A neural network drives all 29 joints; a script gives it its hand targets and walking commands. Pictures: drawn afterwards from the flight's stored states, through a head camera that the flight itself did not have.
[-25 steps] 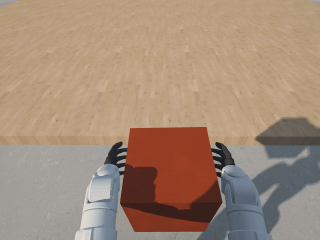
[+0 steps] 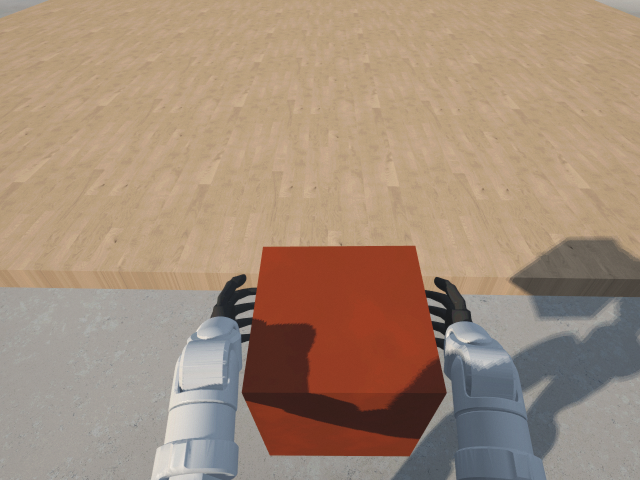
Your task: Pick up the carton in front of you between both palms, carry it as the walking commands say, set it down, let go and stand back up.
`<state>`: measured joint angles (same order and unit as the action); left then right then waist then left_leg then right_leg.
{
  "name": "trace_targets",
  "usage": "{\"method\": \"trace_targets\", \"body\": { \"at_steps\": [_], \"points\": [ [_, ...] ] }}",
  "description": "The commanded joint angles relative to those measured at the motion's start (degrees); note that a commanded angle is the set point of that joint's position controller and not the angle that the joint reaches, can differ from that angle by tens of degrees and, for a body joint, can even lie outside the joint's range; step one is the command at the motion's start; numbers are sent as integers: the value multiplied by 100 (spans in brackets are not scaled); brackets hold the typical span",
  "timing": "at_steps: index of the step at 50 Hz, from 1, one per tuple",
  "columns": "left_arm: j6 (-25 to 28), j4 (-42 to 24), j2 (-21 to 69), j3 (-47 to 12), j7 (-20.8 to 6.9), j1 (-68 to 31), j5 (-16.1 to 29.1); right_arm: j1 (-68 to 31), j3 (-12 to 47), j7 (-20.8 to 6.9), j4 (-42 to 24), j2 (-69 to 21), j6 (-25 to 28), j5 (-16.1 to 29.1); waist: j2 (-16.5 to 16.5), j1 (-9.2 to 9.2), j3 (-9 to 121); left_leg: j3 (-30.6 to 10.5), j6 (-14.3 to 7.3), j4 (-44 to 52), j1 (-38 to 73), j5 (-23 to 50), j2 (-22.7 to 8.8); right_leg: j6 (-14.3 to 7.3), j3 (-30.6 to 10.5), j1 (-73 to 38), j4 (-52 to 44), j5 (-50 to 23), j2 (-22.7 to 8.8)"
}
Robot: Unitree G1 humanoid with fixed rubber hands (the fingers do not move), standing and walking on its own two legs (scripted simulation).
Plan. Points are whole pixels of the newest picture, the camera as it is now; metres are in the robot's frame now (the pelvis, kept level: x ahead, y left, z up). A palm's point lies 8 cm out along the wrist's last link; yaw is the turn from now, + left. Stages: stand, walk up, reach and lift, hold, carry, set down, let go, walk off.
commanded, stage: carry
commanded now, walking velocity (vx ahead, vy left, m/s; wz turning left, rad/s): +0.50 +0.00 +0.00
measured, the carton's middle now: (339, 355) +0.30 -0.01 -0.02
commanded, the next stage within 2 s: none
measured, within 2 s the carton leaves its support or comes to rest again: neither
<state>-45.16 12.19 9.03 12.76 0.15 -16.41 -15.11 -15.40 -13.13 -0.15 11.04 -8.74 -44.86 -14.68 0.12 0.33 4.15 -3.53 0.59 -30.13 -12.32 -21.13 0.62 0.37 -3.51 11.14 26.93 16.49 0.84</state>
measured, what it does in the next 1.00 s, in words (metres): walks ahead: right foot, then left foot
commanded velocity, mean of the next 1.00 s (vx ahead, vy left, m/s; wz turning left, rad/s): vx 0.50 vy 0.00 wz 0.00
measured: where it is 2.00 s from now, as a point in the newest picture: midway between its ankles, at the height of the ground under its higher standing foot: (315, 255)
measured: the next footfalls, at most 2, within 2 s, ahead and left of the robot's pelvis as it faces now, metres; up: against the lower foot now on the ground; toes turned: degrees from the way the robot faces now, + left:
right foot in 0.30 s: +0.16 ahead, -0.10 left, +0.00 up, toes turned -11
left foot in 0.62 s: +0.42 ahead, +0.13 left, +0.00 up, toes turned +12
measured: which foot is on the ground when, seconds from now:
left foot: down 0.00-0.32, up 0.34-0.60, down 0.62-1.00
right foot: down 0.00-0.10, up 0.12-0.28, down 0.30-0.62, up 0.64-1.00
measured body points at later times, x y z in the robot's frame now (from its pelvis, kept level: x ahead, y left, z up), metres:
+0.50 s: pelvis +0.19 +0.01 +0.00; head +0.17 +0.02 +0.45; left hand +0.44 +0.17 +0.08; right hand +0.45 -0.14 +0.08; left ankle +0.21 +0.12 -0.70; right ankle +0.12 -0.09 -0.74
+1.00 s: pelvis +0.50 +0.04 +0.00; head +0.49 +0.05 +0.45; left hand +0.79 +0.18 +0.14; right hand +0.77 -0.12 +0.14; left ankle +0.38 +0.12 -0.74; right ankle +0.64 -0.09 -0.70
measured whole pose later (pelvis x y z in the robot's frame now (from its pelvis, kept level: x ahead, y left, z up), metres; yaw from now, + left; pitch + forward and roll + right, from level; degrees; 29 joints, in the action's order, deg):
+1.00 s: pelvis +0.50 +0.04 +0.00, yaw -1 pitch +5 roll +0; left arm -72.3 -32.3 6.8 7.0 9.9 -11.2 -0.2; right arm -12.2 -6.3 9.5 -30.2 -6.7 -71.5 0.9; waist 0.8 2.8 7.7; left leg 13.1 -1.5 -16.8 -2.0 -19.4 -0.9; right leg -1.8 7.5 36.9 37.3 4.5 -5.5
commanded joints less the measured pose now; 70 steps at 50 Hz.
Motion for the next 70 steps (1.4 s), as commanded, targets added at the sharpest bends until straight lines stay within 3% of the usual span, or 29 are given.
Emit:
{"method": "trace_targets", "body": {
  "at_steps": [1, 4, 6, 7, 8, 12, 15, 16, 17, 18, 21, 24, 27, 30, 31, 32, 33, 34, 37, 40, 50, 52, 54, 55, 57, 58, 60, 61, 70],
  "points": [
    [64, -716, 5239, -3545, -1148, -3286, 1735, -3517, 3682, -1171, -679, -5290, 31, 1821, 812, -80, 1184, 719, 69, -271, -510, -214, 81, -543, -1174, 59, -1219, 2026, -1171],
    [-295, -1397, 5120, -3936, -945, -3273, 1967, -3526, 4083, -1013, -1228, -5341, -309, 2148, 421, -93, 1366, 540, -47, 737, 396, -418, -100, -402, -409, 755, -557, 1889, -800],
    [-581, -1801, 5124, -4225, -815, -3192, 2207, -3067, 4168, -832, -1464, -5164, -583, 2136, -1217, 37, 1133, -1769, -656, 1795, 1089, -1701, -1543, -37, 668, 2143, 1457, 1168, -130],
    [-741, -1988, 5015, -4332, -749, -3153, 2330, -2815, 4157, -714, -1577, -5067, -733, 2096, -1401, 83, 807, -2473, -1034, 1974, 1334, -1315, -2000, -15, 807, 2902, 1621, 1240, -208],
    [-889, -2210, 5014, -4453, -685, -3136, 2480, -2675, 4144, -592, -1848, -4966, -876, 2104, -1170, 100, 745, -2489, -1220, 1924, 1382, -608, -2088, -38, 726, 3023, 1595, 1270, -389],
    [-1426, -2956, 4794, -4684, -347, -2311, 2792, -2044, 4345, -243, -2918, -4700, -1430, 2366, -923, 67, 1375, -634, -824, 1310, 1301, 1359, -1403, 4, 1332, 1719, 259, 323, 14],
    [-1780, -3418, 4644, -4597, -98, -1578, 2755, -1424, 4431, -58, -3410, -4497, -1806, 2529, -468, -21, 1822, 380, -475, 167, -447, 893, -965, -102, 1330, -1205, -703, -433, -202],
    [-1893, -3494, 4565, -4489, -10, -1242, 2697, -1393, 4435, -1, -3597, -4416, -1935, 2604, 350, -149, 1975, 816, -240, -1020, -1576, 322, -633, -439, -78, -2207, -1119, 544, -1195],
    [-1971, -3536, 4418, -4333, 91, -1030, 2581, -1540, 4472, 44, -3852, -4287, -2080, 2710, 1523, -193, 1696, 1159, -78, -2095, -3241, -656, -210, -1117, -2102, -2803, -1340, 722, -2453],
    [-2043, -3749, 4412, -4255, 180, -1059, 2546, -1661, 4545, 70, -4020, -4264, -2178, 2815, 1278, -217, 1426, 785, -134, -2659, -3791, -1034, -385, -1531, -2553, -2699, -1313, 142, -2819],
    [-2216, -4343, 4629, -4303, 301, -1018, 2693, -1288, 4496, 129, -4215, -4577, -2302, 2978, 338, -209, 1170, 632, -99, -2516, -3853, -621, -810, -1171, -1361, -2146, -1593, -157, -2423],
    [-2252, -4699, 4554, -4423, 338, -1145, 2851, -1118, 4403, 262, -4388, -4526, -2295, 2865, 596, -157, 1151, 1082, 16, -1206, -2591, 263, -584, -796, 74, -1320, -1658, -503, -1771],
    [-2273, -4773, 4212, -4481, 404, -887, 2910, -717, 4230, 438, -4439, -4186, -2291, 2662, 862, -171, 959, 1480, -5, -286, -1591, 1066, -315, -628, 692, -723, -1538, -625, -1566],
    [-2344, -4844, 3839, -4519, 471, -689, 2965, -353, 4080, 580, -4447, -3756, -2330, 2546, 554, -64, 1113, 1998, -121, 174, 202, 1292, -29, -332, 1288, 77, -338, -1103, -1306],
    [-2378, -4852, 3695, -4506, 490, -619, 2965, -239, 4020, 614, -4419, -3633, -2354, 2524, 312, -5, 1385, 1818, -207, 192, 1166, 1001, -156, -167, 1585, 541, 568, -1347, -1117],
    [-2428, -4943, 3537, -4478, 499, -659, 2980, -212, 3968, 643, -4469, -3488, -2369, 2484, -686, 113, 1537, -240, -553, 995, 1842, -451, -1344, 121, 1678, 1545, 2123, -617, -695],
    [-2470, -5076, 3480, -4518, 504, -854, 3051, -276, 3941, 669, -4446, -3455, -2379, 2468, -1778, 145, 1715, -2592, -1259, 1756, 2578, -643, -2575, 260, 1402, 2926, 3682, 1078, -149],
    [-2473, -5144, 3516, -4598, 482, -911, 3113, -385, 3987, 650, -4650, -3567, -2380, 2566, -1308, 107, 1584, -2723, -1398, 1810, 2424, -167, -2713, 57, 700, 3338, 4383, 1239, -485],
    [-2409, -5230, 3988, -4592, 353, -1091, 3175, -1102, 4411, 512, -5166, -4062, -2343, 2860, -113, 53, 1556, -1402, -1109, 1773, 1520, 832, -2334, -179, 309, 3144, 4259, 278, -1008],
    [-2363, -5313, 4013, -4502, 353, -1007, 3003, -1326, 4654, 381, -5425, -4016, -2355, 3116, -422, 62, 1461, -254, -868, 2023, 1186, 869, -1913, -118, 603, 2806, 3232, -238, -902],
    [-2700, -4356, 2347, -3648, 932, -2351, 2587, -2520, 3841, 780, -4202, -2345, -2667, 2900, -858, 252, 532, 1019, -839, 1674, 1308, 2443, -1368, -346, 1325, 2566, 772, -1482, -442],
    [-2728, -4102, 2287, -3425, 998, -2843, 2643, -3033, 3660, 907, -3961, -2325, -2682, 2882, -913, 161, 599, 1132, -746, 1219, 1298, 3074, -1382, -501, 1448, 2044, 635, -1404, -316],
    [-2723, -3699, 2257, -3173, 1049, -3137, 2678, -3561, 3516, 1022, -3733, -2343, -2700, 2858, -673, -230, 1138, 1563, -514, -247, 996, 4035, -1121, -555, 1885, 577, 396, -941, 148],
    [-2713, -3537, 2250, -3058, 1070, -3306, 2691, -3712, 3413, 1077, -3597, -2303, -2705, 2833, -232, -443, 1694, 1582, -369, -1510, 326, 3437, -923, -531, 1651, -713, 441, -570, 41],
    [-2669, -3272, 2252, -2941, 1120, -3751, 2707, -4130, 3244, 1171, -3499, -2452, -2722, 2788, 2021, -504, 2363, 902, -133, -4513, -2444, -622, 397, -1537, -3145, -2459, -1096, 940, -2284],
    [-2662, -3262, 2579, -3015, 1078, -3986, 2831, -4349, 3140, 1211, -3348, -2636, -2694, 2714, 1566, -400, 2354, 283, -330, -5211, -2876, -649, -40, -1556, -2908, -2437, -1078, 505, -2307],
    [-2510, -3308, 3224, -3263, 931, -4622, 3045, -4722, 3073, 1176, -3200, -3150, -2577, 2648, 420, -371, 2175, 199, -481, -5063, -3010, -80, -389, -1294, -1784, -1875, -637, -947, -1948],
    [-2405, -3332, 3518, -3414, 848, -4988, 3162, -4827, 3045, 1137, -3074, -3369, -2497, 2608, 291, -326, 2192, 178, -467, -4747, -2945, 123, -517, -1190, -1330, -1676, -597, -1350, -1833],
    [-1952, -2790, 3554, -3385, 735, -5509, 3096, -5404, 3189, 1079, -2589, -3541, -2046, 2411, 600, -400, 2240, 764, -218, -2498, -3458, 849, -413, -1251, 91, -2197, -371, -2959, -1428]
  ]
}}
